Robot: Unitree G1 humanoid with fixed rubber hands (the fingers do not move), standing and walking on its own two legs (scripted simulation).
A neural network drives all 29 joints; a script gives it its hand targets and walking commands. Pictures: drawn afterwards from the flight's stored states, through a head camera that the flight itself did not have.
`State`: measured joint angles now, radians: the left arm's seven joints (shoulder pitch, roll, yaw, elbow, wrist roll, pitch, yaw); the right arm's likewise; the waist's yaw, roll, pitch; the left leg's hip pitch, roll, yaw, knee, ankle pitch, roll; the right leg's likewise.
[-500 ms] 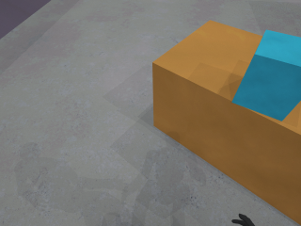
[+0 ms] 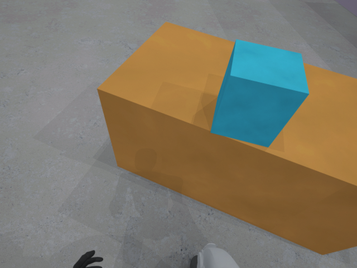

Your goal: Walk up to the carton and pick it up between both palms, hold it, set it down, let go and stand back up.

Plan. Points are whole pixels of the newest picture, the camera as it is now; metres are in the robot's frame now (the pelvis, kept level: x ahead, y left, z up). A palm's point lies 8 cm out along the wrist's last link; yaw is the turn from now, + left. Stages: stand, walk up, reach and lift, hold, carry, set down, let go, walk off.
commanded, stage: walk up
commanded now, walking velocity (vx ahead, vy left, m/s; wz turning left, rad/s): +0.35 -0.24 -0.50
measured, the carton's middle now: (252, 95) +0.63 -0.28 -0.01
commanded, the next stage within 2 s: none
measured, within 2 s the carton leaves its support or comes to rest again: neither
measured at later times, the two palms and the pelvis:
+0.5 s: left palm (125, 251) +0.19 +0.12 -0.10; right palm (303, 217) +0.26 -0.37 -0.12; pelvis +0.21 -0.12 +0.02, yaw -12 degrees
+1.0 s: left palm (146, 173) +0.41 +0.08 -0.14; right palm (340, 220) +0.24 -0.44 -0.09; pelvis +0.27 -0.16 +0.01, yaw -15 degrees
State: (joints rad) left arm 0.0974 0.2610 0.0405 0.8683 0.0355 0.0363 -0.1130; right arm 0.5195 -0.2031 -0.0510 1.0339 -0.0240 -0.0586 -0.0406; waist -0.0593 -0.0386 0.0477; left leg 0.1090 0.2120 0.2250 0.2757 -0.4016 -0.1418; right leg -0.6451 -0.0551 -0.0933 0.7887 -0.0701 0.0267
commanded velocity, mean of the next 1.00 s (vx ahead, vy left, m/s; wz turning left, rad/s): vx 0.10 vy -0.10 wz -0.24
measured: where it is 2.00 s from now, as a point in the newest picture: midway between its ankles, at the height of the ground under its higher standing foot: outside the picture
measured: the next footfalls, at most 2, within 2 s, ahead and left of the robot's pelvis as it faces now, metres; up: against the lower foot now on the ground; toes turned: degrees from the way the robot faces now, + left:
right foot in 0.06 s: +0.16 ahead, -0.14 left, +0.00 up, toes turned -10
left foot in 0.70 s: +0.42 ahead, -0.07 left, +0.00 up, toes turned -5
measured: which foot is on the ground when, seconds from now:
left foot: down 0.00-0.06, up 0.08-0.68, down 0.70-1.00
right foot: up 0.00-0.04, down 0.06-0.70, up 0.72-1.00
